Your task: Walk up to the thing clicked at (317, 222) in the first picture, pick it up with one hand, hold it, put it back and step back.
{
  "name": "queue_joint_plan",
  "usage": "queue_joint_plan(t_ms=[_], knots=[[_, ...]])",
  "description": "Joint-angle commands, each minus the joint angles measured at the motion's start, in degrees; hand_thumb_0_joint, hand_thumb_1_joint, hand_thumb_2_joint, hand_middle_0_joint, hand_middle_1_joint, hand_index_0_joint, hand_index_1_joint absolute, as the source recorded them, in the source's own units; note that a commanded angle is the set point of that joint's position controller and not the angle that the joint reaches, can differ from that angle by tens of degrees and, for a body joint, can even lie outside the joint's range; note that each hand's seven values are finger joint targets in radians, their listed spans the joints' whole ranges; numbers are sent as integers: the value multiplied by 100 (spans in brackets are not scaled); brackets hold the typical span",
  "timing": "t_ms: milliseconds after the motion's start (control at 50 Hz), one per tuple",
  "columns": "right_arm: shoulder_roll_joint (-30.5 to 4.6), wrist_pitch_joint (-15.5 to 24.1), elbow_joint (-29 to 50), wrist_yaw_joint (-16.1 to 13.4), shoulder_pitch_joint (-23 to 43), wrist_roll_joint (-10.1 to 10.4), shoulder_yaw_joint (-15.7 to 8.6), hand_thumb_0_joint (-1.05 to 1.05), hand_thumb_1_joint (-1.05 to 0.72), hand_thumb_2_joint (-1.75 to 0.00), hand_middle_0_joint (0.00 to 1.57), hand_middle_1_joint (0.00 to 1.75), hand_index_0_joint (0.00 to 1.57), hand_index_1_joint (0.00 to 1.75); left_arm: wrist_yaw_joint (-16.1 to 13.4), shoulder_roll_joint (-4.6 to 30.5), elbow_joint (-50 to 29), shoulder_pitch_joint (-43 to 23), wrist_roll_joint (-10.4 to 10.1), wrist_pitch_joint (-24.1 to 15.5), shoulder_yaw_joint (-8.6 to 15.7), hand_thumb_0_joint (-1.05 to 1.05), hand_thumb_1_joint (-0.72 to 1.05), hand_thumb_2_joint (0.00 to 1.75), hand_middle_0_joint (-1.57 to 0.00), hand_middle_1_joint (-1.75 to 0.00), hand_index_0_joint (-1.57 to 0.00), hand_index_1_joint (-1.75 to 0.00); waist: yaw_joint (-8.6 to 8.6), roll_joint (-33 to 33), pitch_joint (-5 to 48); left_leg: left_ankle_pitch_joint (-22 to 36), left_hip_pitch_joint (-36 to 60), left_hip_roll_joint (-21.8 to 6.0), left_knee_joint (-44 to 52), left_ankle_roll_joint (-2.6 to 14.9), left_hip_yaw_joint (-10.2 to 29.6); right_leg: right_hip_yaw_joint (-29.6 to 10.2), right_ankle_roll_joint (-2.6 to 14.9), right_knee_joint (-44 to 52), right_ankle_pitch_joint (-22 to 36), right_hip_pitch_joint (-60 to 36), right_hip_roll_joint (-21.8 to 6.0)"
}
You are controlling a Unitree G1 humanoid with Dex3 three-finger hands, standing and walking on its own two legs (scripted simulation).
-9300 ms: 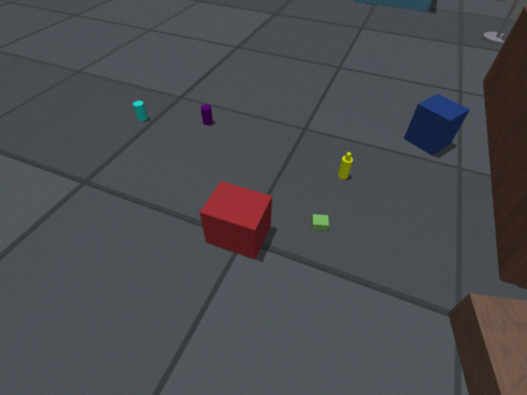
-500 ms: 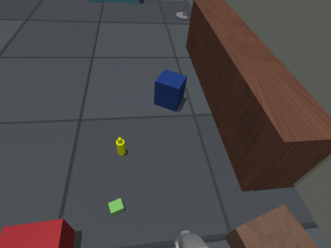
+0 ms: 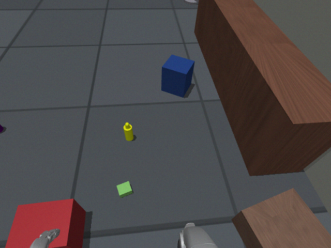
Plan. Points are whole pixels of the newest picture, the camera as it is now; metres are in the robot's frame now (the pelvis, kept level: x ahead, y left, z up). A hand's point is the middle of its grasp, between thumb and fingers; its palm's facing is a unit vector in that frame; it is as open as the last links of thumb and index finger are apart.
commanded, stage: walk up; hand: left
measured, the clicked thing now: (124, 189) +0.55 +0.20 -0.73
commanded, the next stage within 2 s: stand in 0.72 s
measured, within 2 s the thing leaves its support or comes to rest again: neither
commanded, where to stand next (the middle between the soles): +0.12 -0.01 m, yaw -3 degrees
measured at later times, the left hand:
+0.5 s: hand out of the picture +0.12 +0.24 -0.10, palm faces -0.04 -0.88 -0.47, open 7.3 cm
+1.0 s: hand out of the picture +0.12 +0.23 -0.14, palm faces -0.05 -0.93 -0.36, open 7.3 cm
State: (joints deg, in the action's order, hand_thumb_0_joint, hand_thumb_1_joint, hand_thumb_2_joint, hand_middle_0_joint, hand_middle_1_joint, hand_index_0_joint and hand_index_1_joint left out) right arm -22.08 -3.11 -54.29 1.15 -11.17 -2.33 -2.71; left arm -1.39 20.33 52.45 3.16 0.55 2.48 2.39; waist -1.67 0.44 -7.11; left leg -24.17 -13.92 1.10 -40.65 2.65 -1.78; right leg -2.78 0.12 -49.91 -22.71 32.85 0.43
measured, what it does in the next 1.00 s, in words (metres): steps on the spot: right foot, then left foot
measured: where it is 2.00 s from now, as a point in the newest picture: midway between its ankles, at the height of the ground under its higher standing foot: outside the picture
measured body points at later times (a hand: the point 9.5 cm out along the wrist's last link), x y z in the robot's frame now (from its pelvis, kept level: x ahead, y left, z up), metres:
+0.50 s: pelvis +0.06 -0.04 +0.02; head +0.07 -0.08 +0.47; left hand +0.13 +0.28 -0.07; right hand +0.10 -0.37 -0.11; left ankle +0.10 +0.12 -0.65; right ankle +0.07 -0.15 -0.72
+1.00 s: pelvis +0.06 -0.03 +0.01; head +0.07 -0.02 +0.46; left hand +0.13 +0.28 -0.12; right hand +0.14 -0.33 -0.11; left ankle +0.15 +0.11 -0.72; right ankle +0.05 -0.15 -0.72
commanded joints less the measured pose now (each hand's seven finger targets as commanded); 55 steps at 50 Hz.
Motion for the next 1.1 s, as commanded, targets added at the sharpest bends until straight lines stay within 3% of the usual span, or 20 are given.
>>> queue_joint_plan(t_ms=[0, 120, 200, 240, 260, 280, 300, 380, 480, 520, 640, 680, 700, 720, 740, 780, 920, 960, 1000, 1080], knots=[[-1399, 459, 454, -156, 340, -121, -372, 0, -90, -90, 20, 30, 20, 30, 50, 1272, -113, 387, -12, -296, 439, 0, 90, 90, -20, -30, -20, -30, 246, -373, 374, -818, -162, -1170, 2502, 477, 1640, -364, 119, -819, 138, -134, 185], [-1706, 618, 435, 3, -845, -31, -588, 0, -90, -90, 20, 30, 20, 30, 320, 1473, -496, -198, 128, -546, 399, 0, 90, 90, -20, -30, -20, -30, -442, -585, -75, -1195, 1892, -1877, 2702, 1169, 2472, -142, -36, 365, -295, 1087, -150], [-1652, 606, 630, 74, -768, 14, -534, 0, -90, -90, 20, 30, 20, 30, 342, 1414, -363, 383, 61, -705, 333, 0, 90, 90, -20, -30, -20, -30, -267, -937, 266, 755, 1360, -1529, 2099, 1055, 1453, 386, 56, 1605, -252, -493, -97], [-1491, 503, 794, 112, -380, 64, -453, 0, -90, -90, 20, 30, 20, 30, 232, 1365, -7, 1545, 26, -786, 372, 0, 90, 90, -20, -30, -20, -30, 378, -863, 642, 2062, 330, -1051, 902, 643, 617, 783, 108, 2734, 955, -2581, 160], [-1207, 467, 910, 114, -452, 114, -357, 0, -90, -90, 20, 30, 20, 30, 135, 1675, 162, 2269, 31, -810, 483, 0, 90, 90, -20, -30, -20, -30, 692, -69, 1067, 1845, -378, -636, -312, 400, 238, 324, 98, 2921, 1071, -3768, -91], [-875, 465, 1208, 144, -507, 155, -237, 0, -90, -90, 20, 30, 20, 30, 54, 2369, 149, 2656, 81, -852, 675, 0, 90, 90, -20, -30, -20, -30, 790, 1211, 1151, 143, -2213, 50, -1725, 46, 117, -2496, 594, 3348, 23, -4616, -1610], [-1261, 361, 1154, 83, -396, 108, -357, 0, -90, -90, 20, 30, 20, 30, 32, 2608, 8, 2446, 23, -835, 651, 0, 90, 90, -20, -30, -20, -30, 709, 652, 808, -890, -2471, 17, -2218, 26, 901, -3754, 1165, 3769, -646, -3829, -2578], [-1386, 287, 754, 154, -1047, 126, -452, 0, -90, -90, 20, 30, 20, 30, -59, 2032, -344, 1596, -58, -905, 467, 0, 90, 90, -20, -30, -20, -30, 126, 153, 12, 251, -2020, -329, -2188, -143, 1348, -1399, 817, 3433, 1095, -2632, -1676], [-984, 79, 694, 69, -928, 198, -407, 0, -90, -90, 20, 30, 20, 30, -214, 1660, -582, 1069, -33, -862, 332, 0, 90, 90, -20, -30, -20, -30, 6, 700, -238, 627, -1019, 60, -1974, -371, 1119, -22, 797, 2740, 5448, -1256, -1423], [-989, 56, 660, -88, -919, 308, -335, 0, -90, -90, 20, 30, 20, 30, -184, 1523, -822, 605, -30, -654, 289, 0, 90, 90, -20, -30, -20, -30, -43, 1255, -9, 501, -792, 212, -1684, -364, 751, 179, 928, 2389, 5870, -1225, -1357], [-1129, 191, 745, -182, -699, 158, -391, 0, -90, -90, 20, 30, 20, 30, -179, 1613, -845, 673, -157, -256, 284, 0, 90, 90, -20, -30, -20, -30, 0, 779, 883, 2121, -67, 127, 1073, -129, -18, 20, 641, 515, 3799, -1840, -1037], [-1749, 206, 1091, -153, -385, -35, -542, 0, -90, -90, 20, 30, 20, 30, -223, 1239, -817, 1222, -304, -222, 227, 0, 90, 90, -20, -30, -20, -30, 148, -787, 1281, 5681, 695, -1439, 1147, 581, 1950, 24, 120, -868, 1086, -1023, -105], [-1685, 404, 839, -171, -876, 60, -466, 0, -90, -90, 20, 30, 20, 30, -198, 915, -721, 1545, -172, -160, 164, 0, 90, 90, -20, -30, -20, -30, 68, -708, 2358, 3366, 954, -2185, 1580, 1270, 3092, -479, 87, -1038, -1554, -1261, 150], [-1822, 466, 701, -178, -681, 79, -532, 0, -90, -90, 20, 30, 20, 30, -195, 1278, -618, 1179, -71, -149, 201, 0, 90, 90, -20, -30, -20, -30, -21, -650, 2114, 101, 573, -2082, 2090, 1270, 3551, -733, 134, -1233, -1469, -1029, -17], [-1585, 484, 727, -196, -307, 112, -461, 0, -90, -90, 20, 30, 20, 30, -123, 1481, -590, 735, 2, -188, 264, 0, 90, 90, -20, -30, -20, -30, -69, -630, 1371, -1142, 354, -1793, 2465, 1009, 3263, -585, 159, -1324, -1181, -614, -74], [-1395, 515, 799, -229, 197, 107, -378, 0, -90, -90, 20, 30, 20, 30, -50, 1441, -413, 783, 10, -247, 271, 0, 90, 90, -20, -30, -20, -30, 115, -1093, 820, -1530, 100, -1571, 2611, 725, 2833, -599, 117, -802, -915, -509, -118], [-1247, 380, 360, -114, 387, 95, -389, 0, -90, -90, 20, 30, 20, 30, 84, 1020, 317, 1324, -56, -384, 204, 0, 90, 90, -20, -30, -20, -30, 228, -1091, 732, -673, -448, -1043, 2389, 357, 1568, 387, -72, 2273, 245, -2588, 60], [-882, 338, 323, -87, 479, 189, -287, 0, -90, -90, 20, 30, 20, 30, 44, 1218, 296, 1232, 72, -464, 211, 0, 90, 90, -20, -30, -20, -30, 308, -397, 463, -637, -971, -792, 2134, -102, 1263, -549, 158, 3112, 291, -2749, -561], [-813, 381, 211, -49, 655, 275, -220, 0, -90, -90, 20, 30, 20, 30, 86, 1488, 240, 380, 119, -495, 183, 0, 90, 90, -20, -30, -20, -30, -78, 187, 112, 303, 327, -376, 1573, -207, 875, -1319, 433, 3812, -1702, -853, -1056], [-800, 491, -186, -13, 474, 178, -163, 0, -90, -90, 20, 30, 20, 30, 88, 1318, 331, 239, -16, -619, 105, 0, 90, 90, -20, -30, -20, -30, -92, 493, 326, 1444, 746, -549, 1740, -79, 902, -877, 201, 3874, -213, -1345, -885]])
